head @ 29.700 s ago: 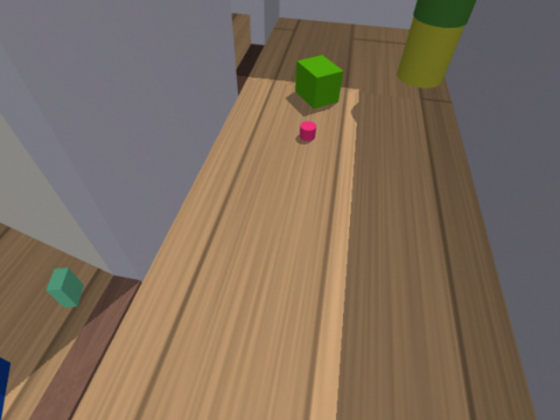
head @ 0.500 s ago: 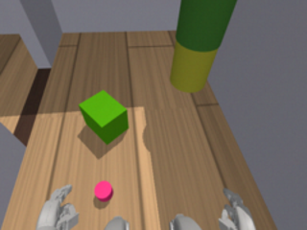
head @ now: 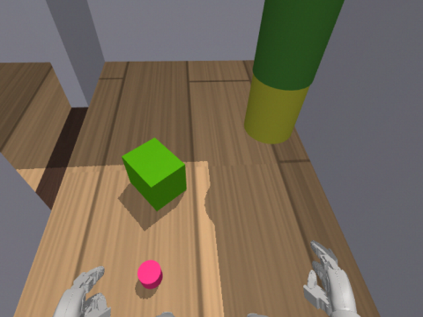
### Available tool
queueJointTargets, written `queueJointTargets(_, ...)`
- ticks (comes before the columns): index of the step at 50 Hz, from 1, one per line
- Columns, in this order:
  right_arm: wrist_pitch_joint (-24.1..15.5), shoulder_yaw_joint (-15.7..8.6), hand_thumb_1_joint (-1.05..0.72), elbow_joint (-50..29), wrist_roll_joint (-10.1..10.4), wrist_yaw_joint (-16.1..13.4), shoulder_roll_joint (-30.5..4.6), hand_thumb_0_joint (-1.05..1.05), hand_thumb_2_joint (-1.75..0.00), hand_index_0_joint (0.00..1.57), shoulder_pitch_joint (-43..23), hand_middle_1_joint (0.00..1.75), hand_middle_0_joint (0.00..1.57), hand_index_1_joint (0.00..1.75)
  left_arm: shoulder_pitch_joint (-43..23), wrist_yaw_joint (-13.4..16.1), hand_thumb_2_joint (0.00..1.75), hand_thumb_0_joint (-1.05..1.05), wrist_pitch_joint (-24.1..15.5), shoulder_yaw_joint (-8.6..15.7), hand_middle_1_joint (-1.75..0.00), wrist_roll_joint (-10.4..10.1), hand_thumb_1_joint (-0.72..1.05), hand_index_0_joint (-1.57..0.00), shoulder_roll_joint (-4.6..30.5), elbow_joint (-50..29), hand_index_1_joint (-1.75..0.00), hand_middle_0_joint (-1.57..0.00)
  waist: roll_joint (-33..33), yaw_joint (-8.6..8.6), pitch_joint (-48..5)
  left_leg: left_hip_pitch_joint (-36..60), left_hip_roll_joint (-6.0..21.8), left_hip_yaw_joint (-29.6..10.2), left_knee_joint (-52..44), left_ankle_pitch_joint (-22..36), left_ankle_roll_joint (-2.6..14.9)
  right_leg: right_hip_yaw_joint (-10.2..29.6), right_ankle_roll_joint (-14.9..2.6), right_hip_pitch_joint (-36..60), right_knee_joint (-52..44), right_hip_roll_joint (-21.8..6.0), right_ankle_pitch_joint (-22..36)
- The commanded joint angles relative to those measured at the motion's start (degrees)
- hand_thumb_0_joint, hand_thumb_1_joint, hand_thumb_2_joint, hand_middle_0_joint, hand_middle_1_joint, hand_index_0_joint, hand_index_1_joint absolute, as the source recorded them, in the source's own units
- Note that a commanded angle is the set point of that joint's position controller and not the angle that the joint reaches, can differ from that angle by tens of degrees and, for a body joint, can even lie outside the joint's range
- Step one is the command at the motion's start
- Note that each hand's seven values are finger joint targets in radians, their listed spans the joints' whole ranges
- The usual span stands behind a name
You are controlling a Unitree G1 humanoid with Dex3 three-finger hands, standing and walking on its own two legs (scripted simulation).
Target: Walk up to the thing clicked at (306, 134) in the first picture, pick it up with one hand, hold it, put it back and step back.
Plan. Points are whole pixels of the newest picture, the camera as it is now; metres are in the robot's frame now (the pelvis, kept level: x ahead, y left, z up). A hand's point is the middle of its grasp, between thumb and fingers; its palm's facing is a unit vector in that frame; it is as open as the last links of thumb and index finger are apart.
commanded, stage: home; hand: left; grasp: from above
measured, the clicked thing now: (150, 274) +0.41 +0.22 -0.68
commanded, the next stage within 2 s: stand in 1.64 s
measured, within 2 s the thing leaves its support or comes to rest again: neither
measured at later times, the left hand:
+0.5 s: hand (107, 310) +0.17 +0.18 -0.05, palm faces +0.04 -0.98 -0.19, open 7.4 cm
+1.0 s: hand (108, 307) +0.17 +0.18 -0.05, palm faces +0.04 -0.98 -0.19, open 7.4 cm
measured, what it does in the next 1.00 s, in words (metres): stands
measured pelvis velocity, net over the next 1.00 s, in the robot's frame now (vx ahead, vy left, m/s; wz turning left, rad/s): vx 0.01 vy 0.00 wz -0.01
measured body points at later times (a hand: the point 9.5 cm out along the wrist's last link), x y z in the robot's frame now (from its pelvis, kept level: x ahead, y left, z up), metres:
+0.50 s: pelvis +0.00 +0.00 +0.00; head +0.02 +0.01 +0.45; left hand +0.16 +0.23 -0.03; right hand +0.16 -0.24 -0.06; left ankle +0.02 +0.12 -0.68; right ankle +0.00 -0.14 -0.68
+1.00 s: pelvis +0.01 +0.00 +0.00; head +0.02 +0.01 +0.45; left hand +0.17 +0.23 -0.03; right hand +0.16 -0.24 -0.06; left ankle +0.02 +0.12 -0.68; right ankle +0.00 -0.14 -0.68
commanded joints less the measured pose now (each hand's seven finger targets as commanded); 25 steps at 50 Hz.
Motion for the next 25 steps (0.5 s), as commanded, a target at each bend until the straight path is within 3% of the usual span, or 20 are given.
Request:
queueJointTargets(1, -3.20, -3.41, -0.90, -8.10, 0.23, -1.11, -6.87, 0.00, -0.90, 0.20, -2.95, 0.30, 0.20, 0.30, -1.47, 0.63, 0.90, 0.00, -3.05, 3.44, -0.30, 0.54, 0.90, -0.20, 5.77, -11.27, -0.30, -0.20, 1.22, -0.23, -5.14, 7.51, -1.58, 1.28, -10.11, 10.84, 1.01, -1.25, -1.75, 1.87, -8.25, 2.31, 9.31)
queueJointTargets(12, -3.35, -3.28, -0.90, -7.98, 0.17, -1.40, -6.75, 0.00, -0.90, 0.20, -3.45, 0.30, 0.20, 0.30, -1.38, 0.70, 0.90, 0.00, -3.05, 3.42, -0.30, 0.38, 0.90, -0.20, 5.75, -10.51, -0.30, -0.20, -1.34, -0.01, -4.11, 5.90, -1.66, 1.40, -10.16, 8.61, 1.26, -1.18, -1.40, 2.08, -9.27, 2.20, 7.58)
queueJointTargets(18, -3.51, -3.39, -0.90, -7.72, 0.32, -1.31, -6.95, 0.00, -0.90, 0.20, -3.31, 0.30, 0.20, 0.30, -1.83, 0.61, 0.90, 0.00, -3.22, 3.72, -0.30, 0.46, 0.90, -0.20, 6.15, -11.17, -0.30, -0.20, 0.78, 0.34, -3.74, 6.09, -1.42, 1.00, -11.23, 6.73, 1.12, -1.22, -1.64, 1.45, -8.87, 2.30, 5.87)
queueJointTargets(25, -3.39, -3.56, -0.90, -7.58, 0.21, -1.36, -6.94, 0.00, -0.90, 0.20, -2.73, 0.30, 0.20, 0.30, -1.68, 0.70, 0.90, 0.00, -3.43, 3.10, -0.30, 0.52, 0.90, -0.20, 6.18, -11.84, -0.30, -0.20, 0.93, -0.07, -4.94, 7.07, -1.20, 0.99, -10.67, 9.88, 0.93, -1.35, -1.74, 1.67, -8.14, 2.49, 8.33)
